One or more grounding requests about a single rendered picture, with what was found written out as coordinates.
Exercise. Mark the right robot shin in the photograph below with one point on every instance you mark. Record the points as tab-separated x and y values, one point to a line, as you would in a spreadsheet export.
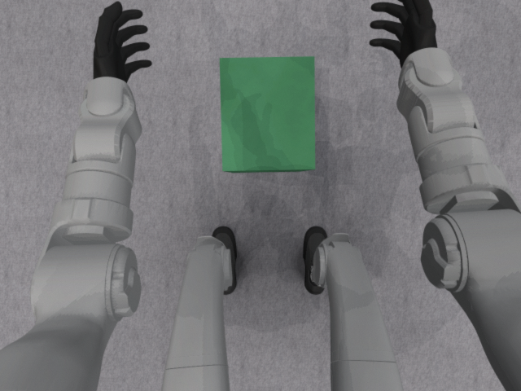
340	237

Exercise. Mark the carton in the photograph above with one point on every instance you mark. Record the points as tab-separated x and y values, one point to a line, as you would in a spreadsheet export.
267	114

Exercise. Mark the right robot forearm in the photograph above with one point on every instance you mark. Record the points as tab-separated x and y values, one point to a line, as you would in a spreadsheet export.
449	147

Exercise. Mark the right robot hand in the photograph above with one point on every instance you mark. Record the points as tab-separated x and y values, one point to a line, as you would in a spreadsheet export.
416	31

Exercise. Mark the left robot hand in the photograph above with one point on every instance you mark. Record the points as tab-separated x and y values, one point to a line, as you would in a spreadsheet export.
109	54

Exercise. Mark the robot left foot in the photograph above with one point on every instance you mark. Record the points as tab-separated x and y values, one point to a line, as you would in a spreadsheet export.
226	236

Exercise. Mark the right robot upper arm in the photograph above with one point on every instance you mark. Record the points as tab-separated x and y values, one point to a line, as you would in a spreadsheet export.
477	257

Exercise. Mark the left robot upper arm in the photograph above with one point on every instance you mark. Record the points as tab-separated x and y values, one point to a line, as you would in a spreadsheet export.
80	293

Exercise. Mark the left robot forearm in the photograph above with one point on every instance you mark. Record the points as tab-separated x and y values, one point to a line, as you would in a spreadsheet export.
100	173

